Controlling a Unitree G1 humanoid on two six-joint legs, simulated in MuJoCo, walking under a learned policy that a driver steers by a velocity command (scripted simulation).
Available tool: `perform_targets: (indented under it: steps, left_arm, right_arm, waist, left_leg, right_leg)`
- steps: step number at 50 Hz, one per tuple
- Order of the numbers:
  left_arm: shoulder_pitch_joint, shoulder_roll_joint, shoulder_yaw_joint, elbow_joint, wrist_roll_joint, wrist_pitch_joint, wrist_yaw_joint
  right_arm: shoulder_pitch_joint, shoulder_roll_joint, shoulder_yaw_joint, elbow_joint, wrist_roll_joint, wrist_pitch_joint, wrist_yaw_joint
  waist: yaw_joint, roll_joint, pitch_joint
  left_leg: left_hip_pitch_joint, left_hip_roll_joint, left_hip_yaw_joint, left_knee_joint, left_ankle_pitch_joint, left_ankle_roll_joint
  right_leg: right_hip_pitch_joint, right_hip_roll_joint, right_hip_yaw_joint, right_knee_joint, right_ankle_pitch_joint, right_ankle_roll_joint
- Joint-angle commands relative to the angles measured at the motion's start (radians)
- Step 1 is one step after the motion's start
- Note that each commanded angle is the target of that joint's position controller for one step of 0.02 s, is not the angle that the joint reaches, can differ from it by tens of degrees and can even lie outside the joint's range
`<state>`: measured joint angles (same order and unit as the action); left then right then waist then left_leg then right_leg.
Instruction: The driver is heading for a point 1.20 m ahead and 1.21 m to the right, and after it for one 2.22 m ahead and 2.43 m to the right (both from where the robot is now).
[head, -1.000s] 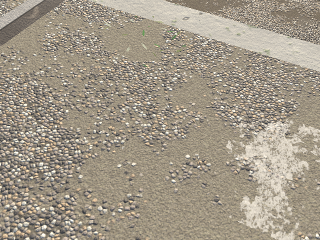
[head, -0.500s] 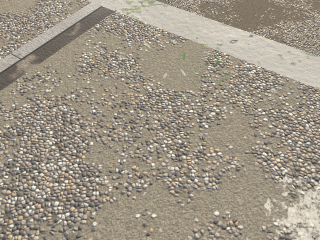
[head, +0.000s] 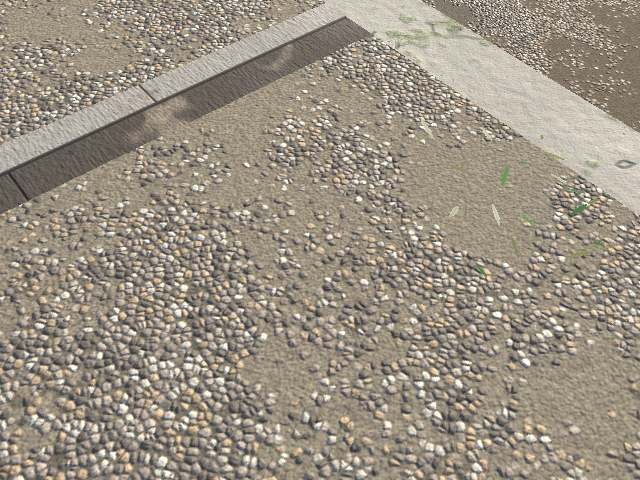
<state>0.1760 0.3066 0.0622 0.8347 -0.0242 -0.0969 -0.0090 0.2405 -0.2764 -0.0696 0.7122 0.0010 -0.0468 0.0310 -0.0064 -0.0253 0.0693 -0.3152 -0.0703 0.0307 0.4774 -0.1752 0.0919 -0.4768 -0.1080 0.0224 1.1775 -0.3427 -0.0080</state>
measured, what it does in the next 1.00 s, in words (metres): walks ahead, turning right: right foot, then left foot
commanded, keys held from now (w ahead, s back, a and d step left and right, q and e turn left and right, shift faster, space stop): w+e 1.00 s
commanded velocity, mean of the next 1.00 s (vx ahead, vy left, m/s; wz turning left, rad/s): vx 0.50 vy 0.00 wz -0.43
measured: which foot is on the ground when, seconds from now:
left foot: down 0.00-0.42, up 0.44-0.84, down 0.86-1.00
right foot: up 0.00-0.38, down 0.40-0.88, up 0.90-1.00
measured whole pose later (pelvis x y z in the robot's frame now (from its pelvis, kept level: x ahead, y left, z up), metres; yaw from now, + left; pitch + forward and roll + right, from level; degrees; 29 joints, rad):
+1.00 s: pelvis +0.58 -0.11 +0.00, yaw -31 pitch +2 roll +1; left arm 0.32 0.31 0.07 0.73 -0.02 -0.02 0.01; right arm 0.18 -0.26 -0.05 0.71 -0.01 -0.11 0.01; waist 0.01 -0.04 0.01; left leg -0.34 -0.03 0.03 0.50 -0.19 0.02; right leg -0.43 0.03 0.09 1.20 -0.39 -0.02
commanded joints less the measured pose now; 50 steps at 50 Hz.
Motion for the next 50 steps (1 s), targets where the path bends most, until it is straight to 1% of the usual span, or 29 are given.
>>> perform_targets:
  steps: [1,4,9,14,15,17,18,19,20,21,22,23,24,25,26,27,30,34,38,40,42,43,44,45,46,47,48,49,50]
  left_arm:
    - [0.078,0.083,0.021,-0.013,0.005,0.019,0.001]
    - [0.006,0.064,0.015,-0.03,0.007,0.035,0.007]
    - [-0.095,0.037,0.006,-0.059,0.001,0.022,-0.011]
    - [-0.181,0.02,-0.006,-0.114,0.003,0.016,-0.043]
    - [-0.185,0.022,-0.005,-0.125,0.004,0.015,-0.052]
    - [-0.147,0.047,0.006,-0.138,0.005,0.018,-0.061]
    - [-0.092,0.072,0.019,-0.133,0.006,0.023,-0.061]
    - [0.024,0.111,0.04,-0.112,0.005,0.028,-0.057]
    - [0.183,0.169,0.07,-0.082,0.004,0.031,-0.044]
    - [0.281,0.271,0.096,-0.073,0.003,0.037,-0.024]
    - [0.27,0.248,0.082,-0.089,-0.003,0.027,-0.028]
    - [0.253,0.181,0.064,-0.091,0.004,0.025,-0.026]
    - [0.2,0.145,0.055,-0.101,0.003,0.023,-0.023]
    - [0.13,0.121,0.046,-0.115,0.002,0.023,-0.022]
    - [0.082,0.089,0.034,-0.132,0.009,0.024,-0.018]
    - [0.058,0.085,0.03,-0.149,0.017,0.026,-0.014]
    - [0.055,0.125,0.042,-0.16,0.014,0.025,0.002]
    - [0.105,0.149,0.051,-0.148,0.001,0.037,0.021]
    - [0.17,0.141,0.051,-0.129,-0.006,0.053,0.026]
    - [0.168,0.137,0.052,-0.132,-0.003,0.058,0.03]
    - [0.142,0.121,0.048,-0.143,0.003,0.062,0.029]
    - [0.14,0.075,0.032,-0.153,0.009,0.058,0.024]
    - [0.176,0.011,0.009,-0.17,0.031,0.055,0.023]
    - [0.295,0.001,0.001,-0.206,-0.014,0.045,0.021]
    - [0.27,0.114,0.021,-0.17,-0.021,0.045,0.025]
    - [0.159,0.151,0.033,-0.185,-0.012,0.051,0.023]
    - [0.111,0.133,0.032,-0.195,-0.002,0.056,0.023]
    - [0.081,0.122,0.036,-0.207,0.007,0.057,0.02]
    - [0.089,0.104,0.036,-0.211,0.001,0.061,0.013]
  right_arm:
    - [-0.004,-0.115,-0.025,-0.052,-0.011,-0.039,-0.009]
    - [0.027,-0.127,-0.028,-0.016,-0.015,-0.052,-0.021]
    - [0.036,-0.135,-0.026,0.021,-0.018,-0.055,-0.034]
    - [0.087,-0.14,-0.033,0.075,-0.003,-0.031,-0.042]
    - [0.086,-0.147,-0.036,0.08,0.001,-0.022,-0.045]
    - [0.06,-0.175,-0.044,0.075,0.005,-0.005,-0.057]
    - [0.05,-0.19,-0.047,0.07,0.006,0.003,-0.065]
    - [0.035,-0.196,-0.047,0.065,0.005,0.012,-0.071]
    - [0.024,-0.189,-0.04,0.056,0.006,0.012,-0.077]
    - [0.111,-0.083,-0.006,0.017,-0.023,-0.009,-0.066]
    - [0.109,-0.052,0.017,0.004,-0.016,-0.05,-0.046]
    - [0.005,-0.127,-0.001,-0.015,0.027,-0.083,-0.026]
    - [-0.053,-0.136,0.001,-0.036,0.04,-0.1,-0.021]
    - [-0.071,-0.131,-0.001,-0.035,0.018,-0.105,-0.026]
    - [-0.069,-0.144,-0.012,-0.031,-0.004,-0.097,-0.032]
    - [-0.05,-0.14,-0.014,-0.032,-0.01,-0.084,-0.032]
    - [-0.039,-0.102,-0.006,-0.042,-0.018,-0.056,-0.039]
    - [-0.189,-0.059,0.013,-0.081,-0.014,-0.057,-0.037]
    - [-0.265,-0.091,0.003,-0.108,0.007,-0.071,-0.021]
    - [-0.246,-0.119,-0.009,-0.107,0.009,-0.081,-0.014]
    - [-0.141,-0.142,-0.026,-0.081,0.008,-0.091,-0.016]
    - [-0.035,-0.176,-0.04,-0.065,-0.007,-0.097,-0.022]
    - [0.11,-0.232,-0.052,-0.054,-0.015,-0.094,-0.031]
    - [0.161,-0.294,-0.068,-0.012,-0.018,-0.079,-0.021]
    - [0.107,-0.183,-0.044,-0.044,-0.001,-0.077,-0.018]
    - [0.072,-0.131,-0.029,-0.05,-0.001,-0.069,-0.025]
    - [0.03,-0.12,-0.022,-0.051,-0.012,-0.064,-0.025]
    - [0.002,-0.1,-0.016,-0.042,-0.014,-0.061,-0.027]
    - [-0.008,-0.093,-0.011,-0.036,-0.018,-0.062,-0.03]
  waist:
    - [0.021,0.08,-0.123]
    - [0.0,0.068,-0.066]
    - [-0.047,0.078,-0.014]
    - [-0.082,0.065,0.03]
    - [-0.076,0.07,0.026]
    - [-0.037,0.106,-0.021]
    - [-0.003,0.129,-0.069]
    - [0.063,0.126,-0.137]
    - [0.15,0.081,-0.221]
    - [0.111,-0.145,-0.347]
    - [0.093,-0.187,-0.468]
    - [0.139,-0.102,-0.378]
    - [0.12,-0.039,-0.258]
    - [0.071,0.036,-0.166]
    - [0.036,0.033,-0.123]
    - [0.008,0.005,-0.108]
    - [-0.012,-0.015,-0.088]
    - [0.05,-0.046,-0.073]
    - [0.082,-0.066,-0.08]
    - [0.061,-0.083,-0.083]
    - [-0.004,-0.1,-0.109]
    - [-0.057,-0.069,-0.196]
    - [-0.093,0.088,-0.341]
    - [-0.022,0.455,-0.397]
    - [-0.052,0.267,-0.293]
    - [-0.077,0.166,-0.187]
    - [-0.06,0.092,-0.128]
    - [-0.045,0.094,-0.085]
    - [-0.026,0.123,-0.071]
  left_leg:
    - [0.159,0.278,-0.246,-0.284,0.256,0.169]
    - [0.175,0.267,-0.144,-0.331,0.28,0.146]
    - [0.219,0.253,-0.002,-0.377,0.216,0.087]
    - [0.407,0.316,0.055,-0.321,0.342,0.076]
    - [0.444,0.329,0.063,-0.288,0.419,0.069]
    - [0.48,0.334,0.091,-0.173,0.743,0.045]
    - [0.486,0.33,0.105,-0.075,0.916,0.031]
    - [0.449,0.31,0.126,0.091,0.994,0.009]
    - [0.293,0.269,0.143,0.333,0.864,-0.03]
    - [-0.103,0.134,0.131,0.713,0.203,-0.094]
    - [-0.372,-0.028,-0.072,0.932,-0.418,-0.116]
    - [-0.482,0.05,-0.165,0.958,-0.359,-0.086]
    - [-0.495,0.098,-0.146,0.884,-0.269,-0.066]
    - [-0.449,0.138,-0.131,0.776,-0.213,-0.069]
    - [-0.378,0.164,-0.126,0.7,-0.175,-0.08]
    - [-0.323,0.172,-0.124,0.669,-0.155,-0.093]
    - [-0.28,0.168,-0.085,0.519,-0.088,-0.147]
    - [-0.199,0.109,-0.066,0.189,0.196,-0.174]
    - [-0.159,0.075,-0.099,0.042,0.244,-0.162]
    - [-0.137,0.076,-0.12,0.012,0.174,-0.135]
    - [-0.001,0.075,-0.099,-0.034,0.127,-0.091]
    - [0.188,0.141,-0.145,-0.028,0.107,-0.045]
    - [0.444,0.324,-0.343,-0.023,0.046,0.009]
    - [0.652,0.515,-0.849,-0.148,-0.246,0.174]
    - [0.577,0.486,-0.831,-0.192,-0.417,0.144]
    - [0.471,0.439,-0.637,-0.187,-0.359,0.098]
    - [0.356,0.394,-0.509,-0.201,-0.207,0.079]
    - [0.287,0.359,-0.419,-0.218,-0.098,0.076]
    - [0.235,0.332,-0.342,-0.241,-0.034,0.065]
  right_leg:
    - [-0.112,-0.062,0.03,-0.041,0.107,0.012]
    - [-0.204,-0.059,0.043,-0.173,0.249,0.036]
    - [-0.191,0.0,0.024,-0.459,0.493,0.026]
    - [-0.259,0.029,-0.014,-0.589,0.427,-0.017]
    - [-0.261,0.039,-0.03,-0.599,0.377,-0.031]
    - [-0.179,0.089,-0.087,-0.6,0.267,-0.067]
    - [-0.094,0.125,-0.117,-0.586,0.211,-0.089]
    - [0.062,0.165,-0.133,-0.599,0.202,-0.116]
    - [0.333,0.157,-0.065,-0.653,0.258,-0.162]
    - [0.72,-0.097,0.368,-0.65,0.231,-0.314]
    - [0.908,-0.234,0.831,-0.824,0.096,-0.45]
    - [0.867,-0.203,0.711,-0.865,0.049,-0.385]
    - [0.726,-0.164,0.569,-0.874,0.081,-0.341]
    - [0.558,-0.122,0.468,-0.889,0.175,-0.309]
    - [0.44,-0.088,0.398,-0.913,0.269,-0.295]
    - [0.362,-0.067,0.37,-0.937,0.321,-0.297]
    - [0.235,-0.029,0.275,-0.964,0.451,-0.299]
    - [0.172,0.047,0.199,-0.94,0.364,-0.228]
    - [0.254,0.011,0.298,-0.87,0.249,-0.202]
    - [0.313,-0.019,0.367,-0.806,0.23,-0.186]
    - [0.313,-0.001,0.388,-0.713,0.265,-0.155]
    - [0.263,0.051,0.342,-0.552,0.269,-0.123]
    - [0.127,0.138,0.228,-0.259,0.021,-0.08]
    - [-0.228,0.213,0.14,0.033,-0.273,-0.036]
    - [-0.315,0.133,0.175,0.137,-0.206,-0.02]
    - [-0.328,0.101,0.145,0.153,-0.112,-0.014]
    - [-0.29,0.069,0.123,0.127,-0.046,-0.007]
    - [-0.275,0.042,0.125,0.074,-0.003,-0.004]
    - [-0.231,0.019,0.116,0.044,0.021,-0.004]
